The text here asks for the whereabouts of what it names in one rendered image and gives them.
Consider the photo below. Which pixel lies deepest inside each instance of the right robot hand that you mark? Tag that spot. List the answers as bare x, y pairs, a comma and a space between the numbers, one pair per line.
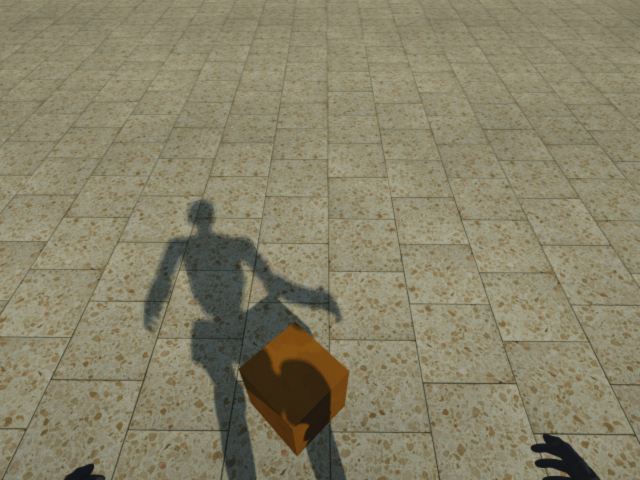
571, 462

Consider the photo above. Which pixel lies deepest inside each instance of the carton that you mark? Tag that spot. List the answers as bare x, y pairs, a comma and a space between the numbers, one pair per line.
296, 385

